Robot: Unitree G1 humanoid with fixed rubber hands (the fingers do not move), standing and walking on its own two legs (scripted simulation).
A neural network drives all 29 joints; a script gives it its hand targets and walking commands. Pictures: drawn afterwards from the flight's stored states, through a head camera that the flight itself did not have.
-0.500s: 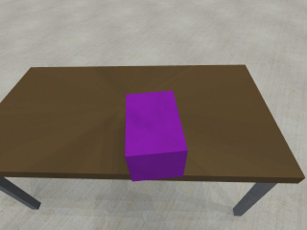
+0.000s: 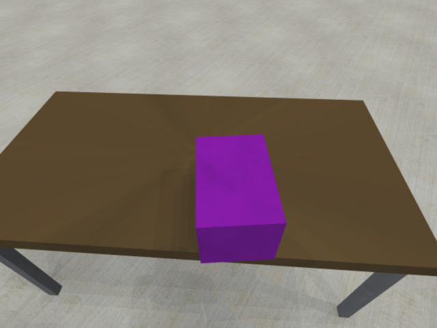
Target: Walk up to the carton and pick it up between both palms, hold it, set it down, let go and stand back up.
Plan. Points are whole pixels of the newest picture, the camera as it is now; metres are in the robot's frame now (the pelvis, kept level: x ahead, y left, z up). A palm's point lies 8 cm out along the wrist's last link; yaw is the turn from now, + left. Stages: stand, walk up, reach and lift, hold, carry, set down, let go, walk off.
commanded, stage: walk up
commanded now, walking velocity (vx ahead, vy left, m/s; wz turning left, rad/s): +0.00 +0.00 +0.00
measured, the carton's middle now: (233, 195) +0.46 -0.02 -0.09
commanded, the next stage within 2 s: none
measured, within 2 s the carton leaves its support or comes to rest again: neither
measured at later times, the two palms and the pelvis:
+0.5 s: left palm out of the picture +0.00 +0.21 -0.15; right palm out of the picture -0.03 -0.20 -0.15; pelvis +0.02 +0.00 +0.00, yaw +0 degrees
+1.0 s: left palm out of the picture -0.07 +0.32 -0.15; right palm out of the picture -0.06 -0.11 -0.12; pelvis -0.03 +0.10 +0.01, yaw +0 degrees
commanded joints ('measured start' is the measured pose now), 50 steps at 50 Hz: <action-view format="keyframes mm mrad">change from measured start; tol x32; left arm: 1 52 58 7 -8 1 -10 7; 50 23 81 48 -48 2 40 -3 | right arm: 1 117 -57 -8 15 1 0 -3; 50 37 -102 1 -71 -4 -19 -5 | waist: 1 -16 -9 86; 24 76 172 182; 34 -64 -330 27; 41 -10 301 174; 50 2 125 70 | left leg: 1 -95 135 -120 -94 57 24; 23 -65 145 -115 -88 170 15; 26 -369 11 5 627 -379 -90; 29 -342 39 -164 931 -253 -103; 37 -35 -24 88 136 -94 -91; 41 -350 415 -475 -356 -502 -17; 50 -57 220 -209 -191 42 40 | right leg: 1 29 -104 137 -67 0 -7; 23 94 -111 124 -37 107 -17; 26 288 -557 466 43 1188 -253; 31 -117 -283 218 -188 -266 -61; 44 -97 -26 65 441 -178 31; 50 -110 -34 49 249 -193 51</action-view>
